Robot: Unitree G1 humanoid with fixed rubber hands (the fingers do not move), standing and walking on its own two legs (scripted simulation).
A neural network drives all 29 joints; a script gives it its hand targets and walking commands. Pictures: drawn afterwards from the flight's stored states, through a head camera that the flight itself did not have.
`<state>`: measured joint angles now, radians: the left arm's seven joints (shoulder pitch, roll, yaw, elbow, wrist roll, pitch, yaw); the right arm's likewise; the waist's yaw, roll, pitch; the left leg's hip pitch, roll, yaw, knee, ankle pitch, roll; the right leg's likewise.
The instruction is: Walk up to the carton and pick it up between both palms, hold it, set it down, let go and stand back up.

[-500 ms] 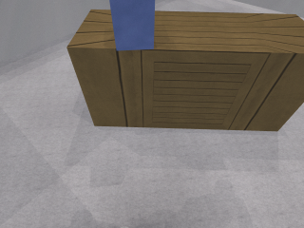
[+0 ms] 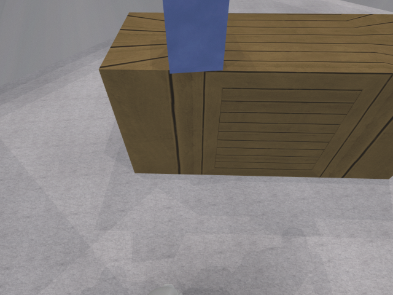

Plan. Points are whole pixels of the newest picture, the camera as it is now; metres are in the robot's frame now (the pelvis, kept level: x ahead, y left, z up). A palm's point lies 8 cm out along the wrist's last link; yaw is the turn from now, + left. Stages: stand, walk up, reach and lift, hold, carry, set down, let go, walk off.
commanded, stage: walk up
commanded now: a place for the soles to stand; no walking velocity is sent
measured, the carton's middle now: (193, 25) +0.97 +0.03 +0.10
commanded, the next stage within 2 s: none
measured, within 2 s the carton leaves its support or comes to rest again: neither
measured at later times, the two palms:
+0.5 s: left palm (37, 291) +0.16 +0.32 -0.07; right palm out of the picture +0.12 -0.30 -0.11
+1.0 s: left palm (53, 266) +0.21 +0.32 -0.08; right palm out of the picture +0.14 -0.29 -0.09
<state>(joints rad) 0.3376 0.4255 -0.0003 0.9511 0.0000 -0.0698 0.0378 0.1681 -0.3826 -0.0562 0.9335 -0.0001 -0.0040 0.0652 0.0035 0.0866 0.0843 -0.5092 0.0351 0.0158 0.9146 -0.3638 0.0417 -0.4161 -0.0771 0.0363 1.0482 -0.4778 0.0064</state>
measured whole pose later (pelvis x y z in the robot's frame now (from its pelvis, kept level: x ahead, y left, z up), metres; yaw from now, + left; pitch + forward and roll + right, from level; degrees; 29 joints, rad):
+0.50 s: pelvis +0.08 +0.01 +0.02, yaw -5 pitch -3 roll +0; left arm 0.23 0.40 0.00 0.95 0.00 -0.07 0.04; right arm 0.19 -0.38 -0.06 0.93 0.00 0.02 0.02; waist 0.01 0.05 0.13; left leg -0.31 -0.03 0.06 0.85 -0.49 0.07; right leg -0.38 0.00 0.03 0.73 -0.30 0.00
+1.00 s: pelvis +0.09 +0.02 +0.02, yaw -4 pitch -2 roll +0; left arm 0.12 0.36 0.00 0.96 0.00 -0.03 0.03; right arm 0.18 -0.38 -0.06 0.93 0.00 0.00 0.02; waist 0.00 0.02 0.10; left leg -0.31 -0.02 -0.08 0.74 -0.40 -0.01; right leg -0.38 -0.02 0.03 0.71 -0.30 0.01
